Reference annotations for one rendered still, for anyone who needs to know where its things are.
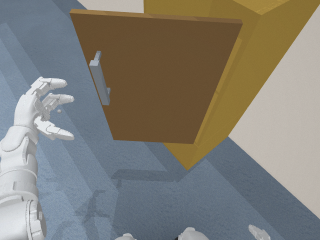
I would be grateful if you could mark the left robot upper arm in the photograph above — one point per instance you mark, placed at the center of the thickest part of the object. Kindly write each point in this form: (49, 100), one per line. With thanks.
(23, 221)

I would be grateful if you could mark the handle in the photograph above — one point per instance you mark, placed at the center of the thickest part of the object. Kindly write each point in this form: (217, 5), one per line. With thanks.
(96, 70)

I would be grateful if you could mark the robot right hand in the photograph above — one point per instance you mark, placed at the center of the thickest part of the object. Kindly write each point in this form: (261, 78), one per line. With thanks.
(258, 233)

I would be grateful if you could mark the cupboard door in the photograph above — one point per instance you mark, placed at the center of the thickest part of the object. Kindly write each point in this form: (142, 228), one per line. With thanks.
(163, 70)

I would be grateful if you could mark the robot left hand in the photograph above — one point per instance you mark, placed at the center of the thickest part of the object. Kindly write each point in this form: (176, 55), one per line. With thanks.
(29, 108)

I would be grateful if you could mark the robot left forearm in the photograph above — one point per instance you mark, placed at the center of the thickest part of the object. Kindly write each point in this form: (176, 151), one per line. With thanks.
(18, 166)

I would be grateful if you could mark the left robot shin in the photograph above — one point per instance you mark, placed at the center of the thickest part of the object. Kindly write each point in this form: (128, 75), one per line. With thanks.
(127, 234)

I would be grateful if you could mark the right robot thigh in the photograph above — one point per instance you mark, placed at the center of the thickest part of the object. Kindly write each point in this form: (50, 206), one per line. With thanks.
(192, 235)

